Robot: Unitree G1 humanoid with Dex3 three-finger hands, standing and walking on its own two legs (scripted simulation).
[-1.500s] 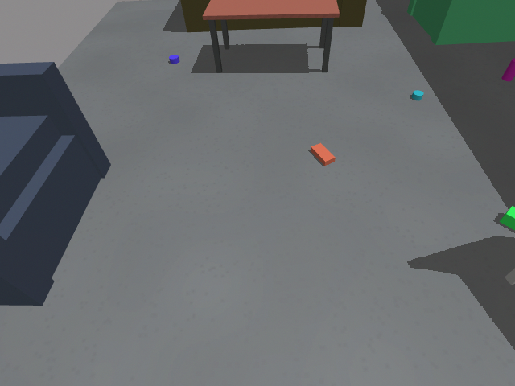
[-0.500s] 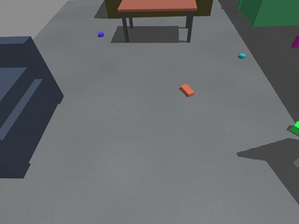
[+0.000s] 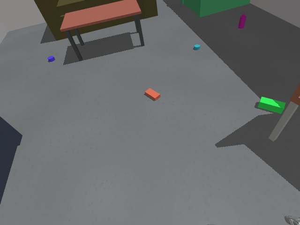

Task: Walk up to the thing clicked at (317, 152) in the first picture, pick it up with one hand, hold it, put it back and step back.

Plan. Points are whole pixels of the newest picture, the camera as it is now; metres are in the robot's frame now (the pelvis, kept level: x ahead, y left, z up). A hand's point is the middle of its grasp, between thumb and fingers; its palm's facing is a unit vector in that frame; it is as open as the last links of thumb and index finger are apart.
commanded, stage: walk up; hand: left
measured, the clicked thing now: (152, 94) +1.35 +0.17 -0.72
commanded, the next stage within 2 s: none
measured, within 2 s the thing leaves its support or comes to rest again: neither
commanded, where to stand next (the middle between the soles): +0.89 +0.21 m, yaw -43 degrees
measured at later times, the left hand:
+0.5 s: hand (79, 149) +0.41 +0.36 -0.11, palm faces -0.34 -0.84 -0.43, open 7.4 cm
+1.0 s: hand (94, 105) +0.64 +0.35 -0.10, palm faces -0.43 -0.77 -0.48, open 7.4 cm
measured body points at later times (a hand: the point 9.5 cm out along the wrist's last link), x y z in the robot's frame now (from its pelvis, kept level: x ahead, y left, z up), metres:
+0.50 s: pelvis +0.23 +0.10 +0.02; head +0.26 +0.11 +0.47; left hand +0.43 +0.40 -0.09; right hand +0.17 -0.23 -0.07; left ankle +0.30 +0.19 -0.71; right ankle +0.19 -0.03 -0.63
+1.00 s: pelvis +0.44 +0.13 +0.01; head +0.44 +0.10 +0.46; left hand +0.66 +0.39 -0.07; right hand +0.38 -0.20 -0.10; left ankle +0.58 +0.25 -0.67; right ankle +0.38 -0.02 -0.71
